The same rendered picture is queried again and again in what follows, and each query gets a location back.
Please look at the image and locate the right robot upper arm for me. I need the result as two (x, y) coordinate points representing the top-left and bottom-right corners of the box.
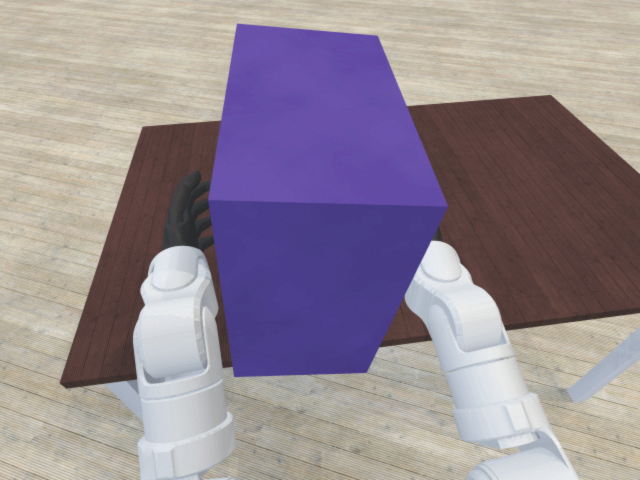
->
(466, 447), (576, 480)

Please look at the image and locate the carton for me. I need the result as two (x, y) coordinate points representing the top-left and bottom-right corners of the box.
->
(208, 24), (448, 377)

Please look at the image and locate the table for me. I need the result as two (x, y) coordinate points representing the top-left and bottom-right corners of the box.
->
(60, 95), (640, 422)

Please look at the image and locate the robot left forearm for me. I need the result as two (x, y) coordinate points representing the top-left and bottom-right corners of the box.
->
(133, 246), (237, 480)

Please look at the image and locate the robot right forearm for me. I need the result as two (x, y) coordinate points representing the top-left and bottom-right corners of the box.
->
(405, 241), (580, 480)

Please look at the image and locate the robot left hand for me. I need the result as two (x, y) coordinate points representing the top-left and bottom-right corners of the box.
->
(162, 171), (214, 252)

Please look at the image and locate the robot right hand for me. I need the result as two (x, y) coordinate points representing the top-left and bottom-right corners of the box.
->
(432, 226), (443, 242)

